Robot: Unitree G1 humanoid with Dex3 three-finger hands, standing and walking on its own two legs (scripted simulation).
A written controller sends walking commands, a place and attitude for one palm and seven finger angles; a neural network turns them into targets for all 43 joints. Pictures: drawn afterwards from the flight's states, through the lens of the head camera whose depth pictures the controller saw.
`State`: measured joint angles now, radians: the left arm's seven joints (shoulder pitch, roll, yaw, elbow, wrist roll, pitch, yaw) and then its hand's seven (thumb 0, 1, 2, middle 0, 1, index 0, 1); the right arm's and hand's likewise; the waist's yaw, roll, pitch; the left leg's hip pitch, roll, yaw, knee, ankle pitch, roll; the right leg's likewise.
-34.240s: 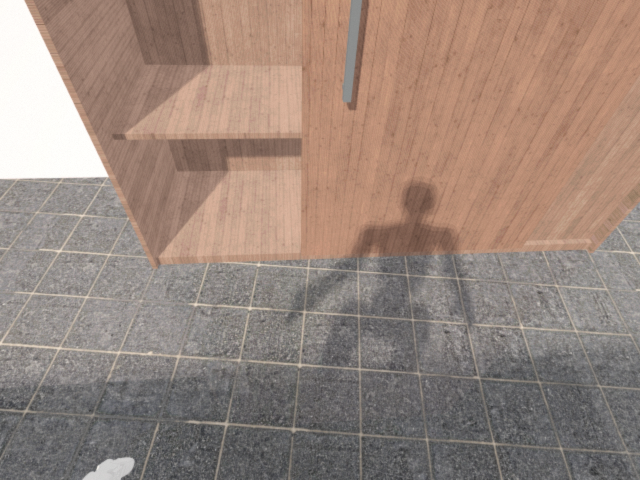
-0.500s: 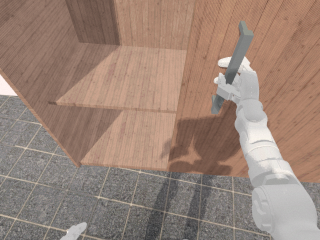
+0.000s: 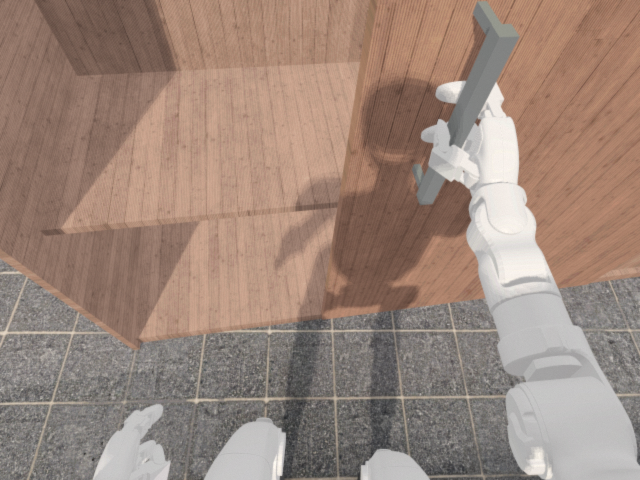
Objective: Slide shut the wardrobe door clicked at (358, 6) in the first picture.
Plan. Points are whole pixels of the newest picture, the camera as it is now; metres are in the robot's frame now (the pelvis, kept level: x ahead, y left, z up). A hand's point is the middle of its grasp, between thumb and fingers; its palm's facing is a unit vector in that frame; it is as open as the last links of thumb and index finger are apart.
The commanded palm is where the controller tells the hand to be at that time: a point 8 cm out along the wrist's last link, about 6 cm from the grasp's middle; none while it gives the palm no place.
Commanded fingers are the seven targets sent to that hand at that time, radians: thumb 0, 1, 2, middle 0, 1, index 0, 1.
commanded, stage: step sideways, sliding the door along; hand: right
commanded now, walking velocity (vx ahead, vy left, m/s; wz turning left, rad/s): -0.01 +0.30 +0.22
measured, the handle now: (449, 122) +0.51 -0.15 +0.12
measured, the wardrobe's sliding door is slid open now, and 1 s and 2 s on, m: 0.55 0.35 0.08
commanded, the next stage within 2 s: none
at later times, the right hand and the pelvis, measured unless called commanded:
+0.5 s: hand (375, 151) +0.45 -0.05 +0.12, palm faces +0.28 +0.95 -0.12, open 6.5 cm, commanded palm +0.41 -0.03 +0.13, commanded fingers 0.00 -0.90 -0.90 0.45 1.40 0.45 1.40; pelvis +0.09 +0.14 +0.00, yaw -2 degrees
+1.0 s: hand (253, 162) +0.42 +0.08 +0.13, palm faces +0.15 +0.99 -0.03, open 5.9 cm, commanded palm +0.39 +0.10 +0.13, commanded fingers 0.00 -0.90 -0.90 0.45 1.40 0.45 1.40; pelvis +0.11 +0.21 +0.02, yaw +3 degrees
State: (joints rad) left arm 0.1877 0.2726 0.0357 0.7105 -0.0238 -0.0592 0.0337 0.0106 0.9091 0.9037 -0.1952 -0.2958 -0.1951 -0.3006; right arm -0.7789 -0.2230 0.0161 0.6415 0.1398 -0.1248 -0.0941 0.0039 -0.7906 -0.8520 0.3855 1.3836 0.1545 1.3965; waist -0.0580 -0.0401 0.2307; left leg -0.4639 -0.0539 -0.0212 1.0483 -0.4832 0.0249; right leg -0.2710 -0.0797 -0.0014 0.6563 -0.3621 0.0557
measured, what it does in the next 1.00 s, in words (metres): steps to the left: left foot, then right foot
